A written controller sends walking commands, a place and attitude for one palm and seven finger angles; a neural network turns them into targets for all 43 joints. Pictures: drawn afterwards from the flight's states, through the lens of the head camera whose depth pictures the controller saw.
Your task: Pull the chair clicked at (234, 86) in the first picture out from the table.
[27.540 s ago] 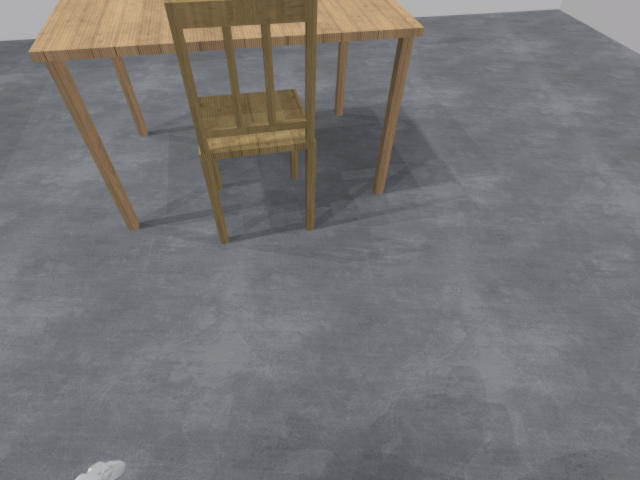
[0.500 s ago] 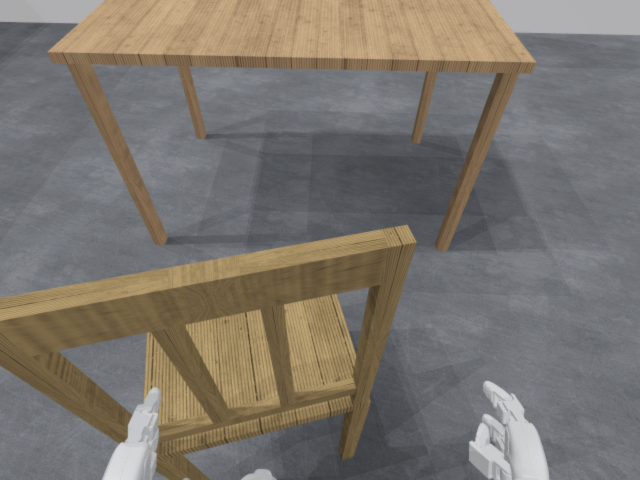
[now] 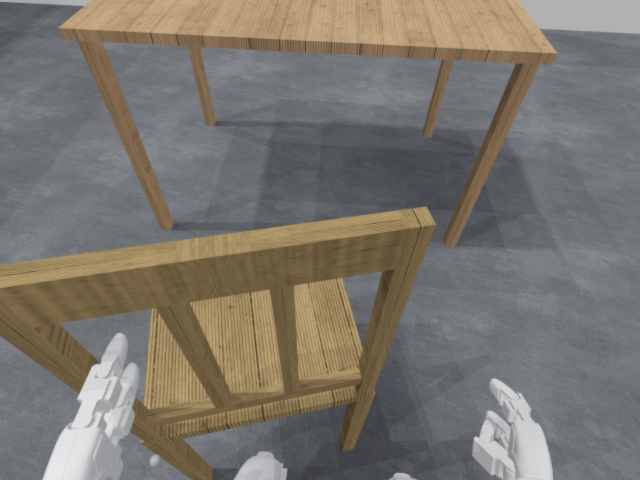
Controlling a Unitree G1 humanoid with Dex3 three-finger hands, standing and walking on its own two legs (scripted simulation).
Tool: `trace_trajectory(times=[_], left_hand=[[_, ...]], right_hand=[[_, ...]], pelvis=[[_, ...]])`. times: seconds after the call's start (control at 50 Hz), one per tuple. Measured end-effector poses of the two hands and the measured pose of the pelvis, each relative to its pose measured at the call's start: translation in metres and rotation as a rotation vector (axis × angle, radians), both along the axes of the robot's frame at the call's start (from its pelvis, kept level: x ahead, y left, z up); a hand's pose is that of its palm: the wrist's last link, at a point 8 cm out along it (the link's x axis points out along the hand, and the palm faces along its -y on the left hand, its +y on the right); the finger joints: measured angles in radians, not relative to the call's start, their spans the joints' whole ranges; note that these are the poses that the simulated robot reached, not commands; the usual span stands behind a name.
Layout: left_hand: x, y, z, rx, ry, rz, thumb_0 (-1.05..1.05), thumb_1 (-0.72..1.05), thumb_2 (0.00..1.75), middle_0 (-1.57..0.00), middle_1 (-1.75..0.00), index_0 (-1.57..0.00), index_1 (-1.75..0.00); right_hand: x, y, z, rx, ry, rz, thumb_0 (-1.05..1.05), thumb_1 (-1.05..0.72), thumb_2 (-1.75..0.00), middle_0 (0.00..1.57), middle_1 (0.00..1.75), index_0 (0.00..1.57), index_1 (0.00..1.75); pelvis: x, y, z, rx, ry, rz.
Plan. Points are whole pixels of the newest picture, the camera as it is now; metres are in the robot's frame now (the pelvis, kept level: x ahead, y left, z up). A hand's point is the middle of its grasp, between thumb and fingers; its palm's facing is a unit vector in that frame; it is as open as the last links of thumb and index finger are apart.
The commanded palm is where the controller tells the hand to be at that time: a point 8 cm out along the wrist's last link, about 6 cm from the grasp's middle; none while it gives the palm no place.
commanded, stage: draw the hand back to the body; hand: left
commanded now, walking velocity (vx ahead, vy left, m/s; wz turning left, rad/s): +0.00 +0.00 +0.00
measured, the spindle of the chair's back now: (202, 360) +0.26 +0.17 +0.01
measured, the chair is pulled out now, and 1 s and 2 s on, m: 0.63 0.62 0.62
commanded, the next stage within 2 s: step back with the hand held close in 1.34 s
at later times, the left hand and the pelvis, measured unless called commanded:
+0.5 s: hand (104, 426) +0.15 +0.20 +0.12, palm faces +0.13 -0.93 -0.35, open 15.7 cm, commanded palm +0.12 +0.27 +0.18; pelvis +0.01 +0.00 +0.05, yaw -1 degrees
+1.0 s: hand (75, 391) +0.18 +0.23 +0.13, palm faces +0.29 -0.84 -0.46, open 8.5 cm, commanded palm +0.17 +0.29 +0.26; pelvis +0.04 -0.02 +0.08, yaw +1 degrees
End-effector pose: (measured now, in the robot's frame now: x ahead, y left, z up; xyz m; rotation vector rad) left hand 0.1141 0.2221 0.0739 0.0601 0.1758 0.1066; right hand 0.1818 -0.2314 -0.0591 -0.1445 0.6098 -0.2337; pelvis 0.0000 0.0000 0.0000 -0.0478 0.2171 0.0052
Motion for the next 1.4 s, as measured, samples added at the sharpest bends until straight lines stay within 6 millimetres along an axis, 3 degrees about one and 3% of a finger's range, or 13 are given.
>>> trace_trajectory(times=[0.12,0.3,0.4,0.58,0.8,1.06,1.4], left_hand=[[0.009,0.008,0.013,0.018,-0.086,-0.095,-0.01,-0.54,0.20,0.00,0.00,0.00,0.00],[0.008,0.023,0.052,0.084,-0.086,-0.038,-0.01,-0.50,0.22,-0.01,-0.01,-0.01,-0.01],[0.010,0.022,0.064,0.227,0.046,0.024,-0.01,-0.38,0.28,-0.11,-0.07,0.00,-0.02],[0.016,0.031,0.075,0.301,0.156,0.093,-0.01,-0.09,0.42,-0.24,-0.16,-0.09,-0.08],[0.026,0.046,0.082,0.329,0.226,0.222,0.00,0.31,0.61,-0.30,-0.25,-0.20,-0.18],[0.030,0.047,0.088,0.361,0.286,0.291,0.01,0.76,0.82,-0.33,-0.34,-0.28,-0.26],[0.029,0.044,0.089,0.375,0.295,0.317,0.01,0.89,0.89,-0.33,-0.36,-0.28,-0.31]], right_hand=[[-0.001,0.008,-0.003,0.049,-0.013,-0.006,0.01,-0.90,-0.89,0.20,0.30,0.20,0.30],[-0.001,0.012,0.024,0.037,-0.059,-0.003,0.01,-0.90,-0.89,0.21,0.30,0.20,0.30],[0.002,0.013,0.044,0.011,-0.044,-0.003,0.01,-0.90,-0.90,0.20,0.30,0.20,0.30],[0.010,0.013,0.063,-0.013,-0.029,0.033,0.01,-0.90,-0.90,0.20,0.30,0.20,0.30],[0.026,0.008,0.066,-0.019,-0.031,0.115,0.01,-0.90,-0.89,0.21,0.30,0.20,0.30],[0.045,-0.001,0.062,-0.005,-0.042,0.172,0.01,-0.90,-0.89,0.21,0.30,0.20,0.30],[0.043,-0.004,0.054,0.012,-0.023,0.194,0.01,-0.90,-0.89,0.21,0.30,0.20,0.30]], pelvis=[[-0.005,0.001,-0.002,0.000,-0.021,-0.009],[0.001,0.003,0.020,0.001,-0.082,-0.008],[0.008,0.004,0.038,0.009,-0.141,-0.017],[0.019,0.001,0.062,0.019,-0.227,-0.016],[0.032,-0.009,0.074,0.034,-0.273,-0.007],[0.042,-0.019,0.075,0.048,-0.278,0.011],[0.043,-0.027,0.074,0.053,-0.272,0.019]])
